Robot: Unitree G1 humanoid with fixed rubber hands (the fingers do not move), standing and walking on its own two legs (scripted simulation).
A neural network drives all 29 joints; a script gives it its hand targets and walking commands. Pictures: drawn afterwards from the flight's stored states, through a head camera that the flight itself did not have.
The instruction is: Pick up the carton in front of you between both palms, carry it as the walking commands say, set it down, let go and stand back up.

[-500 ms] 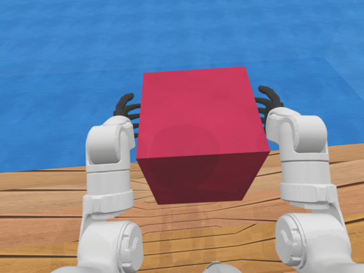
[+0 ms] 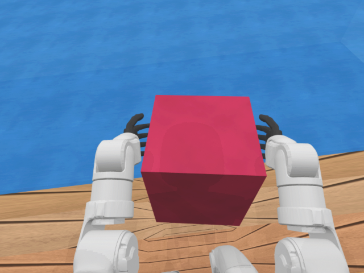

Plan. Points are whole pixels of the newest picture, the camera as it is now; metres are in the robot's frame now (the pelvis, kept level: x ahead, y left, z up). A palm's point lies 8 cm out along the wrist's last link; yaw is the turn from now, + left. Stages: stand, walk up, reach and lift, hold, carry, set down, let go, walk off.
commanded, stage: carry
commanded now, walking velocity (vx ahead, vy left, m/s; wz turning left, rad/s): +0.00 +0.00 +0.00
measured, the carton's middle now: (199, 163) +0.35 -0.03 +0.01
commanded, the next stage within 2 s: none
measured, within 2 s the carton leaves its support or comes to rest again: neither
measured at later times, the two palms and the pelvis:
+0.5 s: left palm (146, 105) +0.69 +0.13 -0.10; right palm (224, 91) +0.72 -0.17 -0.10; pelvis +0.36 -0.06 -0.18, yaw +0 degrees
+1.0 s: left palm (164, 81) +1.10 +0.08 -0.31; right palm (218, 75) +1.09 -0.22 -0.30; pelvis +0.74 -0.05 -0.39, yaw +0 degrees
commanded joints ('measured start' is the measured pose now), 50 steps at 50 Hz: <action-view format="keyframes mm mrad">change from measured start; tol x32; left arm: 1 -561 -1025 -524 -124 -263 -44 -205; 50 -696 -986 -612 -242 -335 -39 -180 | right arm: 1 -835 1233 754 -164 551 -43 272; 50 -729 1196 654 -84 546 -73 252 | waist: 1 15 -39 -485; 50 -35 104 -363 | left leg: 1 479 412 -672 -91 895 174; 10 229 108 -218 197 553 0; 13 -3 151 -59 758 791 -97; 15 -489 -35 -106 1235 -359 -161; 26 -444 121 -83 179 602 -131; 31 155 42 51 -55 1021 -102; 34 482 32 77 -259 700 -34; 37 674 357 -547 -153 862 135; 41 240 421 -760 -196 564 222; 50 95 123 -197 195 282 17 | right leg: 1 -247 -81 117 -340 104 36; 11 347 -5 -120 -1171 966 24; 15 1143 -298 260 -866 1438 -189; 18 892 -381 626 -954 565 -310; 30 331 -55 128 -670 474 -104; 34 154 -83 -52 -4 929 42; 36 -287 59 -14 407 -111 37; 50 263 -29 -84 -1076 961 4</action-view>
